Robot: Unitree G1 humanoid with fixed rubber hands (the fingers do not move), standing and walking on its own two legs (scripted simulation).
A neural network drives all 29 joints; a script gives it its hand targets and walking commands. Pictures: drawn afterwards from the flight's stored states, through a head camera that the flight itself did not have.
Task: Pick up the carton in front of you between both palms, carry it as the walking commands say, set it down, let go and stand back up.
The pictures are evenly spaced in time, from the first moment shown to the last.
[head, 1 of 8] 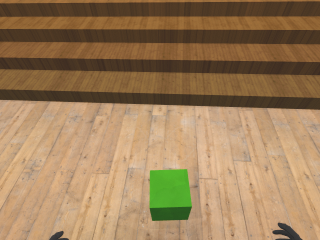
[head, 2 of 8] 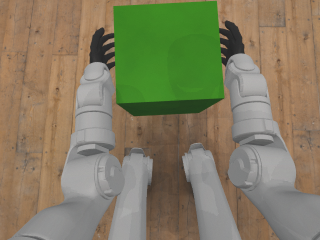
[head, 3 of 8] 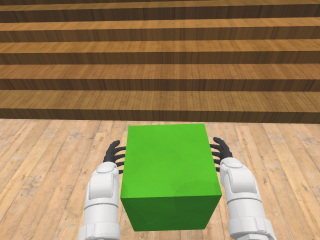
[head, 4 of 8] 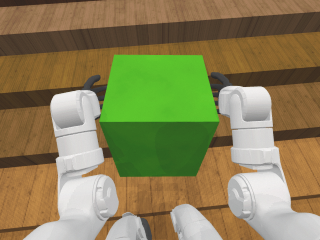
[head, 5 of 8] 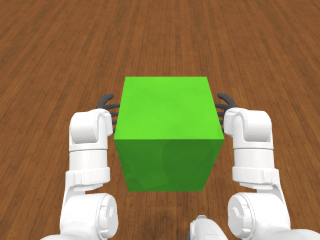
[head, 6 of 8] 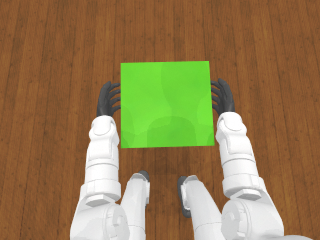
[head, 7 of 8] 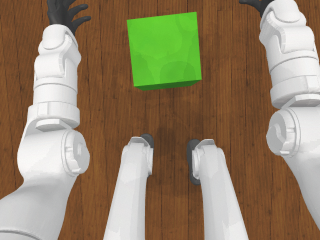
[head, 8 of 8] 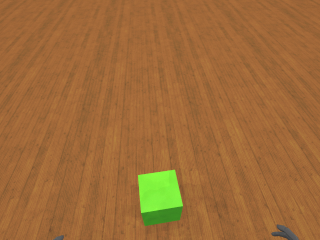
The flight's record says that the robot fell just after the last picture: no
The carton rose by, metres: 1.85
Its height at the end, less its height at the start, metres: +1.10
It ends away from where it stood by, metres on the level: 4.26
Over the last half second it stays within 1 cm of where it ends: yes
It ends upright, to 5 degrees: yes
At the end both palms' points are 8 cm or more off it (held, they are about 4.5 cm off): yes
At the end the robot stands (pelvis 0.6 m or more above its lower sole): yes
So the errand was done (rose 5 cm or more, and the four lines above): yes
